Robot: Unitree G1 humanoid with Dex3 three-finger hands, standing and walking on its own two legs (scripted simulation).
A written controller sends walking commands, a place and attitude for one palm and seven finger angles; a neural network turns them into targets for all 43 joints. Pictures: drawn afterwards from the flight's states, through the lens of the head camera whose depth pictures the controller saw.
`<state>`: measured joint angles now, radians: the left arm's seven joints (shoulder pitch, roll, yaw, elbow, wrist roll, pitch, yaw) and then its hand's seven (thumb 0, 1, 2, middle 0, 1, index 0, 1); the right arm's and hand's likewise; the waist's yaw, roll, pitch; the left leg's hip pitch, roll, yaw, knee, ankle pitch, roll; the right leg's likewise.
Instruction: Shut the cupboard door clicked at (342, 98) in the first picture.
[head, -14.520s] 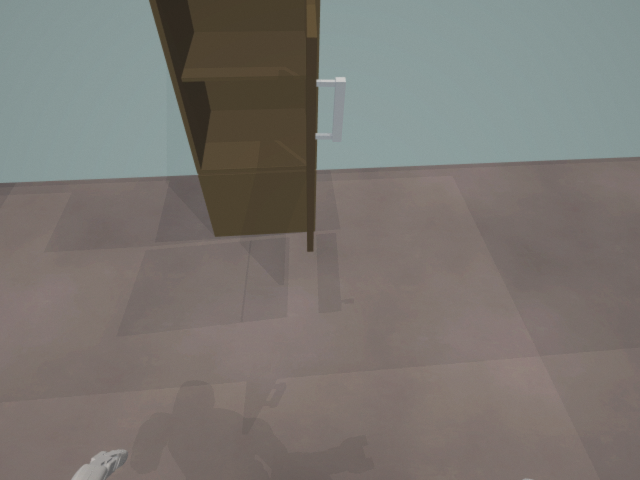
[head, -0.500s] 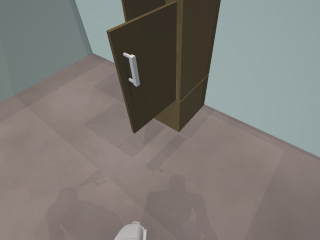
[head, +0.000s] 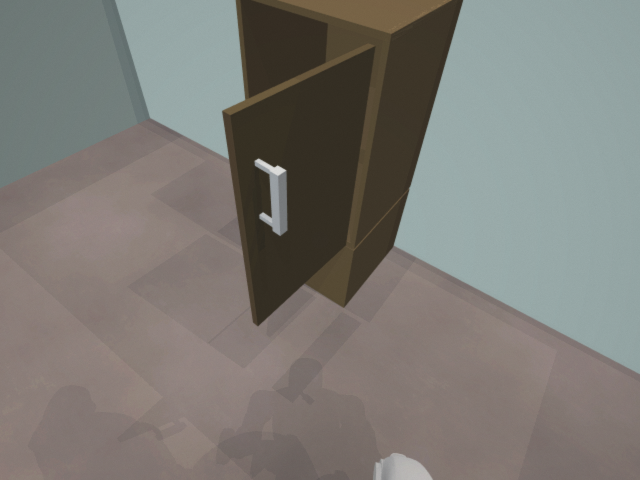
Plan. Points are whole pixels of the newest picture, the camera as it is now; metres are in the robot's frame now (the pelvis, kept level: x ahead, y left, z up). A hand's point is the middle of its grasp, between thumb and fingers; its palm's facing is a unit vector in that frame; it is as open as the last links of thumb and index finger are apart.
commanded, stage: take the last steps up to it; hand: left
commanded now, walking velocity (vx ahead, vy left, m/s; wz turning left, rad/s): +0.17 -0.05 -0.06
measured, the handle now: (270, 197) +0.57 +0.13 +0.01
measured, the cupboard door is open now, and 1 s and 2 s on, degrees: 86 86 86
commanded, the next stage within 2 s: come to a stop and stand still in 0.08 s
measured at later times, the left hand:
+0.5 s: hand (227, 451) +0.20 +0.15 -0.17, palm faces +0.02 -0.97 -0.25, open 7.2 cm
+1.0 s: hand out of the picture +0.04 +0.26 -0.17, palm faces +0.05 -0.96 -0.27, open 7.4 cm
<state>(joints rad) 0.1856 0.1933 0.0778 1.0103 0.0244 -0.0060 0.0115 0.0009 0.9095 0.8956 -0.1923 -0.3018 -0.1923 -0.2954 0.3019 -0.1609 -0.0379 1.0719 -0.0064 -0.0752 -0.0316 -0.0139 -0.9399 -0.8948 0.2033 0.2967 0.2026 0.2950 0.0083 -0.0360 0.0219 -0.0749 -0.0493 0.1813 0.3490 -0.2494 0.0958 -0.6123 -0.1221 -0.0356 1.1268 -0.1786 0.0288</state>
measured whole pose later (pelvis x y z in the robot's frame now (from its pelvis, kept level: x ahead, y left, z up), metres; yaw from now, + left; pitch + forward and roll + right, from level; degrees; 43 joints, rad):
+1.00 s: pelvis +0.03 +0.07 -0.02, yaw +0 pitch -2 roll +0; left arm 0.35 0.17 0.01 0.97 0.02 0.03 0.02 0.00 0.90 0.90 -0.20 -0.30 -0.20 -0.30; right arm 0.23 -0.19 -0.02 0.88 -0.01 0.04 -0.01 0.00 -0.91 -0.89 0.20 0.30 0.20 0.30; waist 0.01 0.07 0.01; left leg -0.31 -0.06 0.10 0.61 -0.30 0.06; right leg -0.33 -0.01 -0.01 0.62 -0.26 -0.02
